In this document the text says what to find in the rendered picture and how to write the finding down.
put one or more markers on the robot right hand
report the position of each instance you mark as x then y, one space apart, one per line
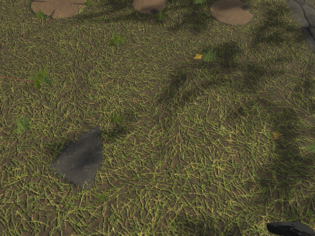
288 228

